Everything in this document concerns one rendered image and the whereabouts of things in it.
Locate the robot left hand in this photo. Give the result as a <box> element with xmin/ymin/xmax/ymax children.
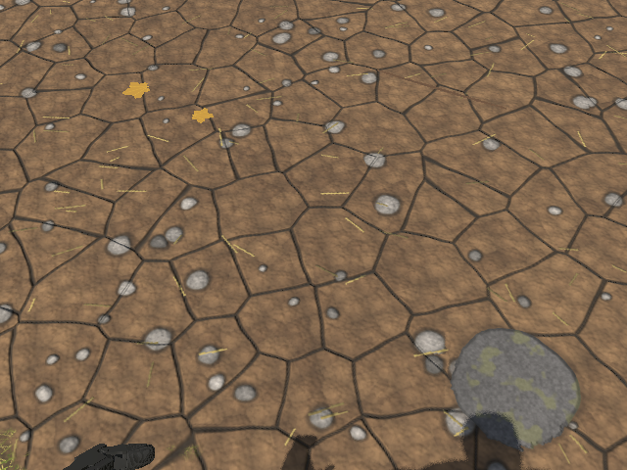
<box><xmin>63</xmin><ymin>444</ymin><xmax>155</xmax><ymax>470</ymax></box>

